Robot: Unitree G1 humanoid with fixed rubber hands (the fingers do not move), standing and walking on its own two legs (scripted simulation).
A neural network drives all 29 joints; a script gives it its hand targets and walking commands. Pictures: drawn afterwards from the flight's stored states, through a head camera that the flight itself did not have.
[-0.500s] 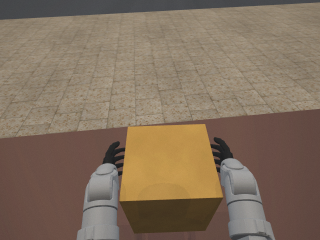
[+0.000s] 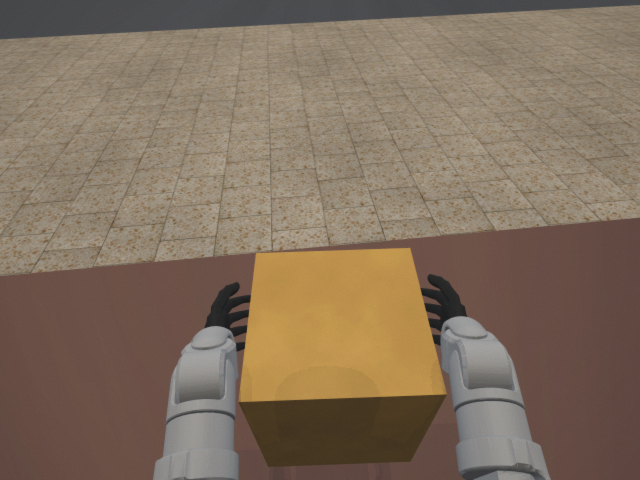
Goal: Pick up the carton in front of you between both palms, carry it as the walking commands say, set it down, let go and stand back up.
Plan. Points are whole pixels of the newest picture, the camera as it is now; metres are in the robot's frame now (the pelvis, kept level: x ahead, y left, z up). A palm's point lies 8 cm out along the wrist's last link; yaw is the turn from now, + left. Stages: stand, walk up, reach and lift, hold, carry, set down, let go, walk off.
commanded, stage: hold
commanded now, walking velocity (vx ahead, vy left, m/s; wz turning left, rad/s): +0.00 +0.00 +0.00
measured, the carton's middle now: (336, 361) +0.29 +0.00 -0.02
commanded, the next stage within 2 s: carry in 0.08 s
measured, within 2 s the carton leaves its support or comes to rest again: neither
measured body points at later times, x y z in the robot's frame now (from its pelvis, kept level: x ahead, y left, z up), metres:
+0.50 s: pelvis +0.11 -0.01 -0.02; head +0.08 -0.01 +0.43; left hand +0.38 +0.14 +0.07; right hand +0.39 -0.16 +0.08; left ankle +0.04 +0.10 -0.72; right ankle +0.01 -0.14 -0.75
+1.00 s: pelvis +0.40 -0.04 -0.03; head +0.38 -0.05 +0.42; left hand +0.64 +0.11 +0.05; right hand +0.64 -0.19 +0.05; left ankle +0.18 +0.07 -0.72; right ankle +0.52 -0.12 -0.75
